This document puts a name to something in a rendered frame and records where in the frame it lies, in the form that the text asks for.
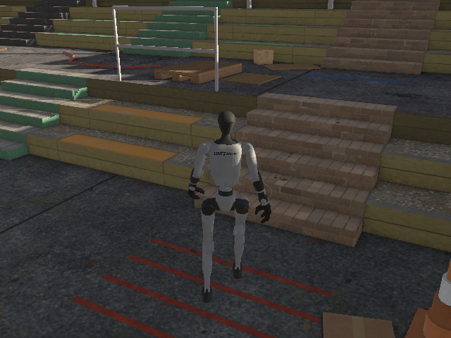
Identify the left robot hand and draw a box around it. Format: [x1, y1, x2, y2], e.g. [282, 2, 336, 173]
[188, 187, 204, 199]

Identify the right robot hand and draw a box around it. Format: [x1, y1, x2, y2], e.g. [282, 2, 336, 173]
[255, 203, 271, 223]

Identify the robot left foot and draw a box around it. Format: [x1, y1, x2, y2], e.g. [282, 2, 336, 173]
[202, 287, 212, 303]

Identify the robot left forearm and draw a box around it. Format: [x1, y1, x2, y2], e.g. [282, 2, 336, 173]
[188, 168, 199, 191]

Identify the right robot thigh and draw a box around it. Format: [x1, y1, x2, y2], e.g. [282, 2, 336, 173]
[233, 196, 249, 238]

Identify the left robot upper arm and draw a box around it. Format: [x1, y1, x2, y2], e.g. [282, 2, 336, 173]
[192, 141, 212, 178]

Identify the right robot upper arm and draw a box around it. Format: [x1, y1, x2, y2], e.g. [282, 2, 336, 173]
[241, 142, 260, 182]

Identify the robot right forearm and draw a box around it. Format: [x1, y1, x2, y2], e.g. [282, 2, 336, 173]
[253, 171, 269, 206]

